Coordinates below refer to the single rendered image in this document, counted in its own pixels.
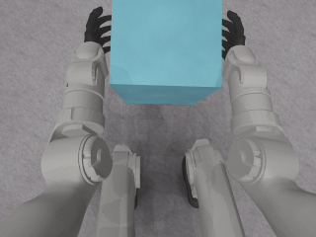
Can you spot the right robot upper arm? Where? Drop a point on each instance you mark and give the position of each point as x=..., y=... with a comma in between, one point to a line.
x=267, y=170

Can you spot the robot right forearm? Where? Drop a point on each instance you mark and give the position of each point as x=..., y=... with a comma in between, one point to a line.
x=250, y=96

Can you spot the robot left hand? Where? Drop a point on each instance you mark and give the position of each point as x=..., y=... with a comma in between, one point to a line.
x=94, y=32

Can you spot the right robot shin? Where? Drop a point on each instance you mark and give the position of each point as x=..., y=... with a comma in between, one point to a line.
x=218, y=154

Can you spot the robot right hand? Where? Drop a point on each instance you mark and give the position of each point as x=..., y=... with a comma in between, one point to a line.
x=235, y=36

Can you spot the robot right thigh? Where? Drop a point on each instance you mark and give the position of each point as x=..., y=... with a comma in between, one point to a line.
x=218, y=212

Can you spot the left robot upper arm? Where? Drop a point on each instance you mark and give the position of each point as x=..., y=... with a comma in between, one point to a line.
x=72, y=168

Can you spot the robot left forearm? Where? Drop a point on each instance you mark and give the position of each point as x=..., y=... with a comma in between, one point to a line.
x=83, y=95

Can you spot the carton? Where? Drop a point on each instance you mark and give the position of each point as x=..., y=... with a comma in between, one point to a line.
x=166, y=52

